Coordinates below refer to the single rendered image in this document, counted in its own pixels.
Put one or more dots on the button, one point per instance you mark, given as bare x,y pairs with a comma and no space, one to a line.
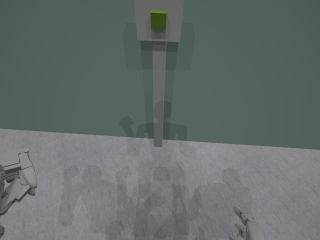
158,19

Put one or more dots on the panel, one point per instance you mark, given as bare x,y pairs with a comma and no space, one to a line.
159,38

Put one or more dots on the right robot hand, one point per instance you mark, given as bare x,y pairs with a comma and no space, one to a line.
253,230

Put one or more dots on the left robot hand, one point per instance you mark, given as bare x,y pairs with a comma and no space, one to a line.
17,169

